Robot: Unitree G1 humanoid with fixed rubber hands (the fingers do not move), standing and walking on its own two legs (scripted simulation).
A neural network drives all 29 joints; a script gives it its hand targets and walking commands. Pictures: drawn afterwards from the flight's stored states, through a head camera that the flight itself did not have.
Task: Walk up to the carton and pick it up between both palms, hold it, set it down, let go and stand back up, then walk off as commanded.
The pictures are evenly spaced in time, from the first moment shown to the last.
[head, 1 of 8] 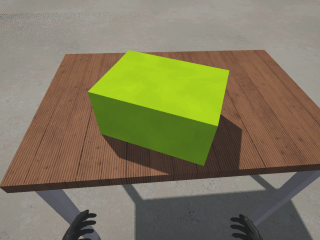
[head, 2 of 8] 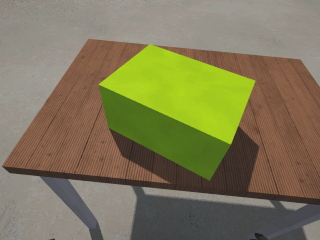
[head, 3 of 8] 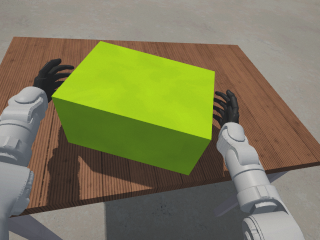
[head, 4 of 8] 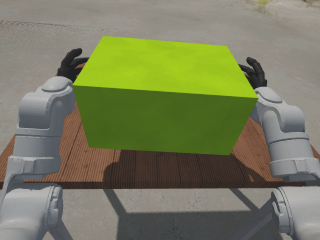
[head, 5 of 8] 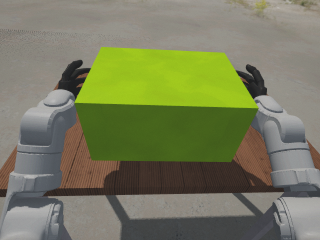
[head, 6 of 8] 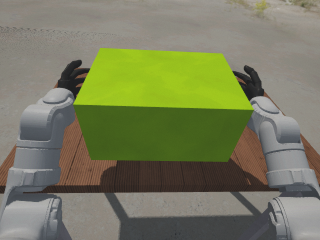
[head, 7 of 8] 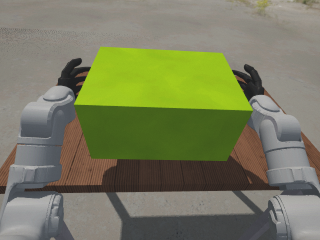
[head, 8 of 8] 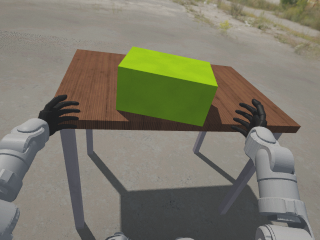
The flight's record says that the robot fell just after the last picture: yes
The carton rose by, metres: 0.13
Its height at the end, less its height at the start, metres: +0.00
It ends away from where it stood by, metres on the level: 0.06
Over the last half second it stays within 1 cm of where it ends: yes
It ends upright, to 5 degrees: yes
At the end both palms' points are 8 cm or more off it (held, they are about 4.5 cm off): yes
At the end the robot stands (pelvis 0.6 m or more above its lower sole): yes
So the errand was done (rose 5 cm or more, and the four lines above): yes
